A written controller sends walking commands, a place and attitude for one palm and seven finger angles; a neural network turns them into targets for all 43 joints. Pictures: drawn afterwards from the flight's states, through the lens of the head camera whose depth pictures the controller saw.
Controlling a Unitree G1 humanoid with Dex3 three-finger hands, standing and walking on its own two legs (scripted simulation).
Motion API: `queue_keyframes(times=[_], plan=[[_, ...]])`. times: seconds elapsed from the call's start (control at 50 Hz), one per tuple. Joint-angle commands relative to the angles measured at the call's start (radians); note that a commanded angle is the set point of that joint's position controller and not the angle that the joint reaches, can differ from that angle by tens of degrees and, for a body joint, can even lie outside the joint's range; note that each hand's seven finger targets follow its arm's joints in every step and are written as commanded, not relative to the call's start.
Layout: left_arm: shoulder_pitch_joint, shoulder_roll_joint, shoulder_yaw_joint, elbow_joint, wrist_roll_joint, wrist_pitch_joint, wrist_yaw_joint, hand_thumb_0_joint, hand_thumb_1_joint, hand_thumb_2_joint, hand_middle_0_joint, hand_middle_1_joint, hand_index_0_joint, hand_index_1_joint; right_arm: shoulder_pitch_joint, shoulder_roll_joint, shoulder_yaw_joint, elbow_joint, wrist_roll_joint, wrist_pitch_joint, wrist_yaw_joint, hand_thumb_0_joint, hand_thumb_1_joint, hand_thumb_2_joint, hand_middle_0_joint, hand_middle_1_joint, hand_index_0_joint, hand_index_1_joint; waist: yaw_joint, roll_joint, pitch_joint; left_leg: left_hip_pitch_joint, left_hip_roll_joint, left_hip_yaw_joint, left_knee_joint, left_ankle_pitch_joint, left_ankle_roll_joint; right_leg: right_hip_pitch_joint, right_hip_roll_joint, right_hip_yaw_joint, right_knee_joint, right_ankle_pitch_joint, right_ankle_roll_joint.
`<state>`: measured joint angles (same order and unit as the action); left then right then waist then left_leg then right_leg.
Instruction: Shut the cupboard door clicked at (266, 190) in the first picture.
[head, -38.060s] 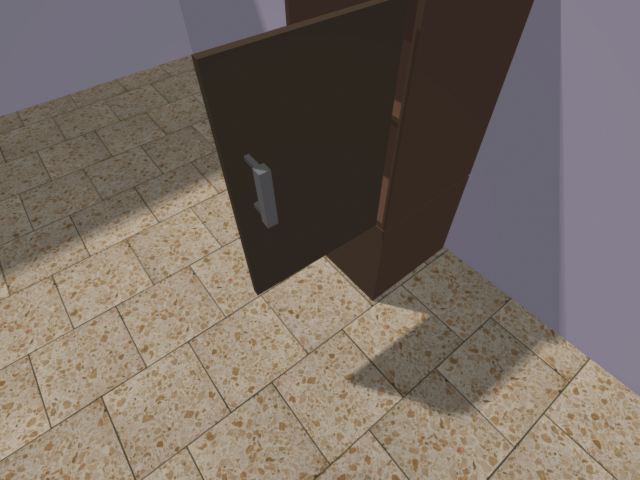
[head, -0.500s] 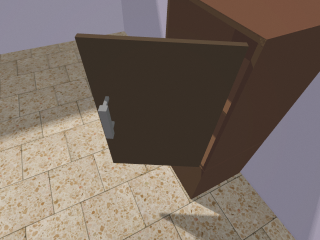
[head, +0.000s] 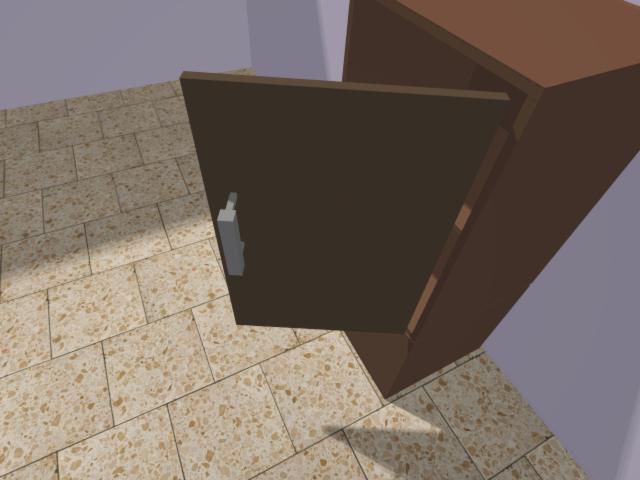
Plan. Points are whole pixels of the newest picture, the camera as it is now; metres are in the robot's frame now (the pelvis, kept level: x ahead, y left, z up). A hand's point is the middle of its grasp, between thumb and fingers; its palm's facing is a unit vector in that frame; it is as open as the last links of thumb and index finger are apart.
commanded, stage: raise the hand and make a fist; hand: left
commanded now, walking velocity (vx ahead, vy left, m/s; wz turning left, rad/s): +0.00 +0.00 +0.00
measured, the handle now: (234, 234) +0.46 +0.17 +0.01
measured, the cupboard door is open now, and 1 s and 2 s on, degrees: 61 61 61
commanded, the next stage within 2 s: bring the fist close to the handle in 2.00 s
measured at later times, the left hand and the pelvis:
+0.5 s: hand out of the picture +0.14 +0.18 -0.07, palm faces +0.03 -1.00 +0.03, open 6.2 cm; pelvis -0.03 -0.01 -0.10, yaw +3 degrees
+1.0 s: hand (183, 421) +0.19 +0.18 -0.03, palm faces +0.04 -1.00 -0.03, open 3.8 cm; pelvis +0.01 -0.02 -0.09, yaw +2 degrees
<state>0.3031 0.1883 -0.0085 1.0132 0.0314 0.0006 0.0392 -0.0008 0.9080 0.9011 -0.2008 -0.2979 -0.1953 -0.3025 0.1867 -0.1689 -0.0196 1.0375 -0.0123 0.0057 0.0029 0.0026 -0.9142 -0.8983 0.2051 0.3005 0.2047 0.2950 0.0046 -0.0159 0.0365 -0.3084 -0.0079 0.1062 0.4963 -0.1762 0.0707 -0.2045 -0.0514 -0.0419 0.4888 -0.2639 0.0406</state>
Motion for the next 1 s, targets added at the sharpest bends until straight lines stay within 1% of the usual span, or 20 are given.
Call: queue_keyframes(times=[0.0,0.04,0.06,0.08,0.1,0.12,0.14,0.16,0.18,0.2,0.22,0.26,0.3,0.32,0.4,0.48,0.56,0.74,0.84,0.98], plan=[[0.078,0.097,0.025,-0.022,-0.003,-0.013,0.003,0.0,0.9,0.9,-0.2,-0.3,-0.2,-0.3,0.027,-0.129,-0.03,-0.037,0.001,-0.019,-0.008,0.0,-0.9,-0.9,0.2,0.3,0.2,0.3,0.0,0.037,0.0,0.052,0.122,-0.189,-0.19,-0.165,-0.034,-0.062,-0.049,0.056,-0.098,-0.015,-0.054],[0.085,0.089,0.024,-0.016,-0.003,-0.013,0.004,0.0,0.9,0.9,-0.2,-0.3,-0.2,-0.3,0.035,-0.127,-0.029,-0.029,0.001,-0.02,-0.009,0.0,-0.9,-0.9,0.2,0.3,0.2,0.3,-0.001,0.031,-0.006,0.057,0.122,-0.193,-0.195,-0.16,-0.033,-0.055,-0.049,0.057,-0.102,-0.012,-0.054],[0.131,0.096,0.015,0.012,0.006,-0.015,0.033,0.0,0.9,0.9,-0.2,-0.3,-0.2,-0.3,0.005,-0.162,-0.021,-0.091,0.006,-0.019,-0.012,0.0,-0.9,-0.9,0.2,0.3,0.2,0.3,0.014,0.005,0.001,0.046,0.118,-0.107,-0.034,-0.102,-0.064,-0.047,-0.057,0.055,-0.104,-0.006,-0.064],[-0.821,0.679,0.412,-1.699,-0.119,-0.261,0.036,0.0,0.9,0.9,-0.2,-0.3,-0.2,-0.3,0.066,-0.337,-0.049,-0.412,0.02,-0.182,-0.099,0.0,-0.9,-0.9,0.2,0.3,0.2,0.3,-0.176,0.056,-0.354,0.329,0.062,-0.163,-0.052,0.075,-0.045,-0.07,0.043,-0.036,0.039,0.149,-0.079],[-0.101,0.189,0.053,-1.41,-0.152,-0.203,0.033,0.0,0.9,0.9,-0.218,-0.32,-0.218,-0.32,0.028,-0.186,0.007,-0.41,0.072,-0.271,-0.108,0.0,-0.9,-0.9,0.2,0.3,0.2,0.3,-0.01,0.3,-0.55,0.432,0.11,-0.223,-0.102,0.062,-0.093,-0.146,0.067,-0.08,0.093,-0.011,-0.074],[0.16,0.016,-0.012,-1.26,-0.183,-0.075,0.054,0.0,0.9,0.9,-0.237,-0.34,-0.237,-0.34,-0.004,-0.186,0.012,-0.379,0.066,-0.324,-0.101,0.0,-0.9,-0.9,0.2,0.3,0.2,0.3,-0.006,0.326,-0.385,0.298,0.128,-0.284,-0.156,-0.099,-0.151,-0.181,0.079,-0.078,0.182,-0.109,-0.068],[0.11,-0.037,-0.053,-1.101,-0.185,-0.051,0.065,0.0,0.9,0.9,-0.255,-0.36,-0.255,-0.36,0.007,-0.186,0.02,-0.341,0.083,-0.349,-0.084,0.0,-0.9,-0.9,0.2,0.3,0.2,0.3,-0.057,0.172,-0.109,0.087,0.094,-0.286,-0.171,-0.306,-0.122,-0.295,0.07,-0.069,0.202,-0.112,-0.061],[0.03,-0.023,-0.027,-1.144,-0.194,-0.106,0.063,0.0,0.9,0.9,-0.273,-0.38,-0.273,-0.38,0.007,-0.213,0.0,-0.387,0.066,-0.367,-0.072,0.0,-0.9,-0.9,0.2,0.3,0.2,0.3,-0.075,0.132,-0.002,-0.008,0.062,-0.27,-0.11,-0.38,-0.094,-0.318,0.068,-0.075,0.14,-0.13,-0.064],[0.064,0.027,0.039,-1.039,-0.19,-0.158,0.049,0.0,0.9,0.9,-0.292,-0.4,-0.292,-0.4,0.001,-0.222,-0.01,-0.397,0.051,-0.38,-0.064,0.0,-0.9,-0.9,0.2,0.3,0.2,0.3,-0.076,0.06,0.023,-0.09,0.032,-0.246,-0.023,-0.396,-0.084,-0.371,0.064,-0.077,0.109,-0.175,-0.064],[0.119,0.063,0.128,-0.919,-0.201,-0.228,0.021,0.0,0.9,0.9,-0.31,-0.42,-0.31,-0.42,0.005,-0.22,-0.024,-0.407,0.037,-0.378,-0.052,0.0,-0.9,-0.9,0.2,0.3,0.2,0.3,-0.062,-0.043,0.016,-0.181,0.011,-0.23,0.071,-0.382,-0.084,-0.452,0.066,-0.077,0.134,-0.244,-0.066],[0.223,0.083,0.18,-0.834,-0.218,-0.307,-0.031,0.0,0.9,0.9,-0.328,-0.44,-0.328,-0.44,-0.01,-0.218,-0.036,-0.436,0.034,-0.38,-0.035,0.0,-0.9,-0.9,0.2,0.3,0.2,0.3,-0.011,-0.037,-0.025,-0.237,-0.006,-0.202,0.152,-0.346,-0.09,-0.481,0.062,-0.063,0.175,-0.282,-0.075],[0.277,0.028,0.162,-0.779,-0.269,-0.494,-0.171,0.0,0.9,0.9,-0.365,-0.48,-0.365,-0.48,-0.046,-0.206,-0.052,-0.49,0.016,-0.379,-0.009,0.0,-0.9,-0.9,0.2,0.3,0.2,0.3,0.022,-0.218,-0.104,-0.39,-0.01,-0.158,0.317,-0.329,-0.091,-0.59,0.061,-0.034,0.292,-0.399,-0.077],[0.266,0.09,0.194,-0.821,-0.298,-0.649,-0.326,0.0,0.9,0.9,-0.402,-0.52,-0.402,-0.52,-0.064,-0.218,-0.068,-0.555,0.019,-0.368,0.008,0.0,-0.9,-0.9,0.2,0.3,0.2,0.3,0.04,-0.17,-0.166,-0.512,-0.017,-0.137,0.433,-0.328,-0.086,-0.621,0.052,0.026,0.383,-0.433,-0.089],[0.283,0.145,0.24,-0.814,-0.301,-0.669,-0.379,0.0,0.9,0.9,-0.42,-0.54,-0.42,-0.54,-0.059,-0.217,-0.073,-0.588,0.031,-0.36,0.015,0.0,-0.9,-0.9,0.2,0.3,0.2,0.3,0.059,-0.066,-0.181,-0.534,-0.017,-0.138,0.452,-0.355,-0.082,-0.624,0.049,0.062,0.41,-0.448,-0.1],[0.241,0.165,0.245,-1.12,-0.378,-0.539,-0.397,0.0,0.9,0.9,-0.493,-0.62,-0.493,-0.62,-0.11,-0.232,-0.054,-0.735,0.068,-0.328,-0.006,0.0,-0.9,-0.9,0.2,0.3,0.2,0.3,0.077,0.103,-0.29,-0.471,-0.01,-0.213,0.353,-0.595,-0.066,-0.648,0.07,0.045,0.463,-0.479,-0.092],[0.096,0.179,0.2,-1.443,-0.35,-0.52,-0.284,0.0,0.9,0.9,-0.567,-0.7,-0.567,-0.7,-0.052,-0.209,-0.039,-0.733,0.055,-0.32,-0.046,0.0,-0.9,-0.9,0.2,0.3,0.2,0.3,0.0,0.133,-0.293,-0.448,0.013,-0.249,0.406,-0.557,-0.044,-0.697,0.09,0.037,0.48,-0.413,-0.087],[0.054,0.156,0.139,-1.434,-0.311,-0.568,-0.26,0.0,0.9,0.9,-0.64,-0.78,-0.64,-0.78,-0.026,-0.204,-0.026,-0.67,0.044,-0.328,-0.065,0.0,-0.9,-0.9,0.2,0.3,0.2,0.3,-0.047,0.131,-0.26,-0.485,0.02,-0.259,0.487,-0.502,-0.035,-0.773,0.101,0.025,0.512,-0.367,-0.085],[0.22,0.203,0.256,-1.341,-0.365,-0.351,-0.347,0.0,0.9,0.9,-0.805,-0.96,-0.805,-0.96,-0.038,-0.169,-0.026,-0.689,0.068,-0.289,-0.077,0.0,-0.9,-0.9,0.2,0.3,0.2,0.3,0.035,0.088,-0.396,-0.46,0.013,-0.2,0.508,-0.223,-0.038,-0.557,0.092,0.052,0.435,-0.241,-0.081],[0.227,0.175,0.271,-1.326,-0.38,-0.385,-0.32,0.0,0.9,0.9,-0.897,-1.06,-0.897,-1.06,-0.028,-0.156,-0.028,-0.667,0.055,-0.278,-0.073,0.0,-0.9,-0.9,0.2,0.3,0.2,0.3,0.026,0.032,-0.378,-0.468,0.017,-0.19,0.535,-0.098,-0.044,-0.532,0.084,0.042,0.467,-0.059,-0.065],[0.22,0.18,0.237,-1.346,-0.375,-0.433,-0.346,0.0,0.9,0.9,-1.025,-1.2,-1.025,-1.2,-0.001,-0.18,-0.037,-0.679,0.059,-0.282,-0.069,0.0,-0.9,-0.9,0.2,0.3,0.2,0.3,0.013,0.055,-0.398,-0.429,0.016,-0.184,0.523,-0.084,-0.041,-0.539,0.079,0.045,0.467,-0.036,-0.062]])
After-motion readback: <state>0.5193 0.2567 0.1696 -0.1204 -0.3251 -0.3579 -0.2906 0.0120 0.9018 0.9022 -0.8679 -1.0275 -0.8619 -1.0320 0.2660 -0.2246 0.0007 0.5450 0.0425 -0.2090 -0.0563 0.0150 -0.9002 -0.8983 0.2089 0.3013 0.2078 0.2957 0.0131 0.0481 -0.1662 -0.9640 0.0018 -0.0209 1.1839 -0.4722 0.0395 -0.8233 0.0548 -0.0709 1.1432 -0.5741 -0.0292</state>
